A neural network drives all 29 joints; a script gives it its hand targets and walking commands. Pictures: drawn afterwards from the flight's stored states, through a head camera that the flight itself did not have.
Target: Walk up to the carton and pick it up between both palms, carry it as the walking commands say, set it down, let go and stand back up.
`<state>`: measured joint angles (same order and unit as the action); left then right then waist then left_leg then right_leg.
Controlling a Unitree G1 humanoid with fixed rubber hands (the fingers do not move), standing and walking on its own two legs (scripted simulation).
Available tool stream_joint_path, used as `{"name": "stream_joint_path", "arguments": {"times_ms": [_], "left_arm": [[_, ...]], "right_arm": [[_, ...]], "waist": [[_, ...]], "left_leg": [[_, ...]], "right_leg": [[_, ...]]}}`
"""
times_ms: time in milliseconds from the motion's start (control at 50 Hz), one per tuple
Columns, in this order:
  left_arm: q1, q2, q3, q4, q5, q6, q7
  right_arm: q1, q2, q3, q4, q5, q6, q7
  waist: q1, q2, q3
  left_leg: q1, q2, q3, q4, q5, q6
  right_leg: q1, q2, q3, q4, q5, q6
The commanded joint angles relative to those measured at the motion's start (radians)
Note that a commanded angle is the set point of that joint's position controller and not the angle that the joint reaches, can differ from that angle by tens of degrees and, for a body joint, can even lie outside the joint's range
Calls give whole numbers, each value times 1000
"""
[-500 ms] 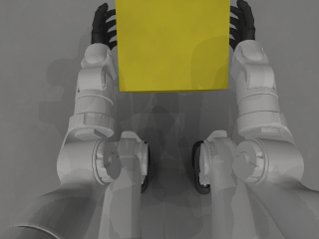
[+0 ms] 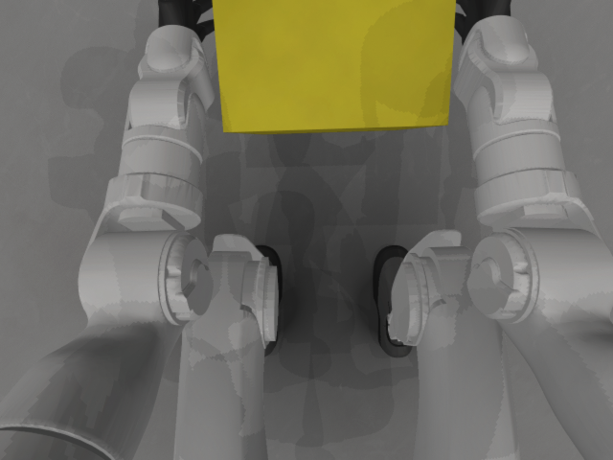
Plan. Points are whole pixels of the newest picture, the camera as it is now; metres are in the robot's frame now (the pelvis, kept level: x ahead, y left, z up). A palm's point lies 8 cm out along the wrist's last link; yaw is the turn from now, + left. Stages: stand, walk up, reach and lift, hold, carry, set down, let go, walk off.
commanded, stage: set down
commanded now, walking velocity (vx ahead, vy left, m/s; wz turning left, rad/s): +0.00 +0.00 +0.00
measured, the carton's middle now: (329, 44) +0.54 +0.00 -0.21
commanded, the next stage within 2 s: none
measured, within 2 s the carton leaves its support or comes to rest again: rests again in 1.16 s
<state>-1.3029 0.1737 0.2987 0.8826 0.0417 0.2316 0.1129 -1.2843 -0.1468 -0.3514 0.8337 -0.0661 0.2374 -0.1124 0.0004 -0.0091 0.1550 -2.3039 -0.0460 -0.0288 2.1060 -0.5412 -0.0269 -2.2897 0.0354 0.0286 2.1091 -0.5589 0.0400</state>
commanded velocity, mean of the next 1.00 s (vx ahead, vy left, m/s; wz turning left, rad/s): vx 0.00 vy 0.00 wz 0.00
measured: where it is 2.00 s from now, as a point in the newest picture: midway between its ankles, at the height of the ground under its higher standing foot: (327, 319)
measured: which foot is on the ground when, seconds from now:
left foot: down 0.00-1.00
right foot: down 0.00-1.00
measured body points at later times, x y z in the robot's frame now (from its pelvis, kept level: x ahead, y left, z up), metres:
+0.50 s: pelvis +0.00 +0.00 -0.02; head +0.35 +0.01 +0.26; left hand +0.55 +0.15 -0.18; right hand +0.55 -0.15 -0.17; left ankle +0.11 +0.12 -0.35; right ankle +0.11 -0.13 -0.35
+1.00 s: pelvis +0.00 +0.00 -0.03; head +0.36 +0.00 +0.24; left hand +0.55 +0.15 -0.19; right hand +0.56 -0.15 -0.18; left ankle +0.11 +0.12 -0.35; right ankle +0.11 -0.13 -0.35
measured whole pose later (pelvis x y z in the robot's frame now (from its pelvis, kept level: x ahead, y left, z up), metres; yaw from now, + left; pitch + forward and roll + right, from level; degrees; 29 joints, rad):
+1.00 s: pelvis +0.00 +0.00 -0.03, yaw +0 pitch +39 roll +0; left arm -1.39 0.24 0.24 1.03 -0.01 0.20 0.08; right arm -1.38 -0.21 -0.31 0.99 -0.02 0.17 -0.09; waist 0.00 -0.02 0.25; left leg -2.31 -0.04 -0.03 2.21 -0.58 -0.03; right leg -2.31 0.06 0.04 2.22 -0.59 0.04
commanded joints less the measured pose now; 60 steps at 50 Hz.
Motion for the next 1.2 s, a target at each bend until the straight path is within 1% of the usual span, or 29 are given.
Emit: {"name": "stream_joint_path", "arguments": {"times_ms": [0, 160, 280, 460, 580, 680, 760, 880, 1180], "left_arm": [[-619, -944, -433, -86, -121, -27, -262], [-653, -941, -453, -104, -157, -44, -257], [-632, -933, -429, -67, -145, -47, -264], [-666, -901, -416, -70, -151, -65, -262], [-668, -876, -386, -43, -139, -65, -271], [-680, -865, -377, -48, -146, -73, -277], [-669, -857, -375, -49, -148, -81, -278], [-631, -846, -356, -27, -132, -83, -282], [-563, -805, -296, 31, -81, -80, -293]], "right_arm": [[-622, 922, 455, -63, 125, -32, 275], [-627, 926, 463, -47, 159, -42, 280], [-601, 922, 439, -11, 143, -45, 286], [-615, 901, 426, 7, 149, -57, 280], [-608, 891, 400, 43, 133, -53, 284], [-605, 894, 395, 53, 134, -55, 286], [-589, 894, 393, 63, 136, -61, 287], [-566, 886, 384, 82, 130, -65, 288], [-519, 847, 332, 136, 93, -64, 292]], "waist": [[-2, 23, -1211], [0, 27, -1209], [-1, 23, -1132], [0, 18, -1097], [5, -1, -1034], [5, -16, -1023], [8, -16, -1014], [18, -19, -970], [29, -19, -855]], "left_leg": [[680, -97, 99, -133, 305, 4], [693, -93, 104, -93, 332, 5], [641, -95, 102, -84, 313, 8], [613, -92, 99, -73, 299, 13], [571, -90, 95, -68, 264, 18], [558, -88, 91, -59, 274, 22], [551, -88, 93, -50, 300, 19], [526, -86, 91, -47, 302, 20], [471, -79, 79, -47, 268, 24]], "right_leg": [[576, 99, -106, -130, 288, -16], [575, 95, -106, -89, 314, -18], [540, 96, -102, -84, 300, -20], [534, 96, -94, -73, 294, -21], [515, 93, -91, -71, 263, -21], [510, 94, -88, -63, 277, -20], [511, 94, -82, -56, 307, -18], [490, 95, -76, -55, 311, -19], [434, 96, -69, -58, 276, -20]]}}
